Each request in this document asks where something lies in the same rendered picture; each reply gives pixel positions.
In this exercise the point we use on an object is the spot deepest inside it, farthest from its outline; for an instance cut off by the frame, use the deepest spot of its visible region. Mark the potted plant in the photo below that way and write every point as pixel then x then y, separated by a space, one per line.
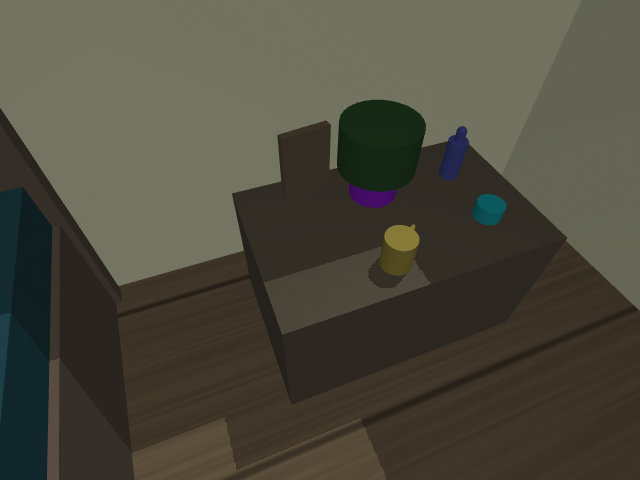
pixel 379 144

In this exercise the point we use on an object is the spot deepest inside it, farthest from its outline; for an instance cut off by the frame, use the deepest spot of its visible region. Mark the bed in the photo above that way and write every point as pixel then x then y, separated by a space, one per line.
pixel 63 410

